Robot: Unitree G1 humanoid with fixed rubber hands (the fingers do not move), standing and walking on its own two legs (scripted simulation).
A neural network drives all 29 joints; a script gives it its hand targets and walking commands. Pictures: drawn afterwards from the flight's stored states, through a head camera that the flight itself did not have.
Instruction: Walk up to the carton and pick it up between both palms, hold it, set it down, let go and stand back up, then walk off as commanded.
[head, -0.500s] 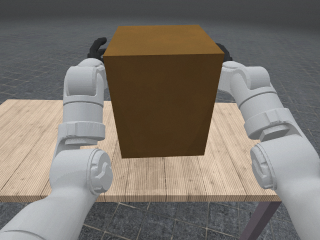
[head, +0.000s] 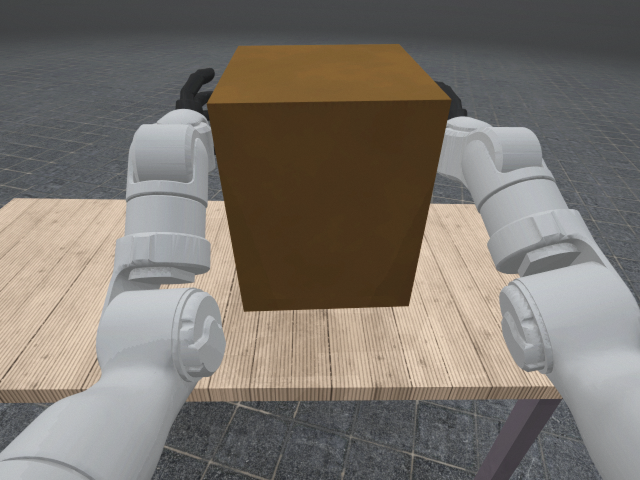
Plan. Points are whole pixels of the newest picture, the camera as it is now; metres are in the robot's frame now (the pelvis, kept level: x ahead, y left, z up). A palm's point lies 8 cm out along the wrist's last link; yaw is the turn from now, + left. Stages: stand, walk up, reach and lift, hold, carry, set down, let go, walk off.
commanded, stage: hold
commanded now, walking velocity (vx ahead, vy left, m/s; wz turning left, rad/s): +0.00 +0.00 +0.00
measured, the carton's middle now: (323, 175) +0.38 +0.00 +0.27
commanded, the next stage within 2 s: none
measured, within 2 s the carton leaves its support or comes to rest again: neither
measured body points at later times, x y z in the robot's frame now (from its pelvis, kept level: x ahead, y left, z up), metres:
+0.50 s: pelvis +0.00 +0.00 +0.00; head -0.09 +0.03 +0.44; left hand +0.39 +0.16 +0.32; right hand +0.39 -0.14 +0.31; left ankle +0.04 +0.11 -0.75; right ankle -0.01 -0.10 -0.75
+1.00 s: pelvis +0.00 +0.00 +0.00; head -0.09 +0.03 +0.44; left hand +0.39 +0.16 +0.32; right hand +0.39 -0.14 +0.31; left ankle +0.04 +0.11 -0.75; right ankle -0.01 -0.10 -0.75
